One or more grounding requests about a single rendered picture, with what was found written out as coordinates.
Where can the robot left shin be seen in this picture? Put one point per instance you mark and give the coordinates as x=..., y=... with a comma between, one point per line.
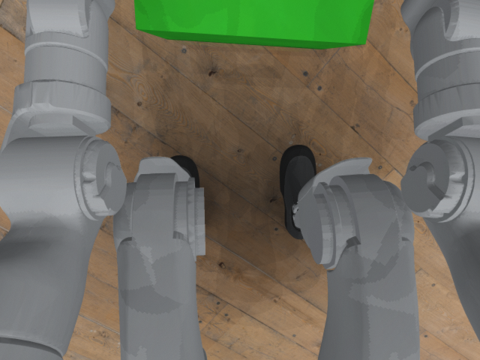
x=122, y=220

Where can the robot shin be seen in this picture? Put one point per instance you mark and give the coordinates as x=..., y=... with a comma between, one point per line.
x=122, y=220
x=352, y=166

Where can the right robot forearm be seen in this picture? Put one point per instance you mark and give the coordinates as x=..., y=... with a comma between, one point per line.
x=445, y=47

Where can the carton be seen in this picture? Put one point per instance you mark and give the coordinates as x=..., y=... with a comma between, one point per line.
x=309, y=24

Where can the left robot upper arm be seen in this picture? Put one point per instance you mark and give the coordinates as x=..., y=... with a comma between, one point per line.
x=56, y=192

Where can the robot right shin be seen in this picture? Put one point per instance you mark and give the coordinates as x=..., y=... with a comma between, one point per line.
x=352, y=166

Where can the right robot upper arm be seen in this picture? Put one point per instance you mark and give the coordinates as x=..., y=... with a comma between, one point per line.
x=442, y=185

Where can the left robot forearm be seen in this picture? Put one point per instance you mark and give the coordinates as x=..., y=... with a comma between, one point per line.
x=66, y=64

